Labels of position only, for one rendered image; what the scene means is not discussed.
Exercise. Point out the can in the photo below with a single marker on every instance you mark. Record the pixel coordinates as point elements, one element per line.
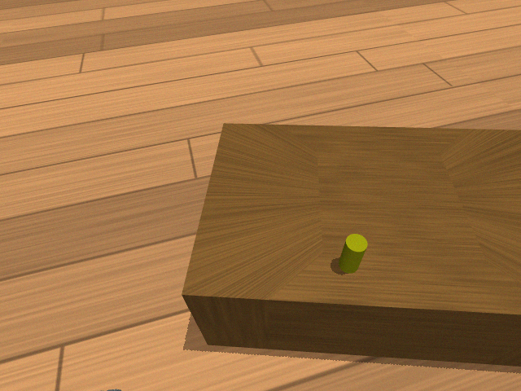
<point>353,251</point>

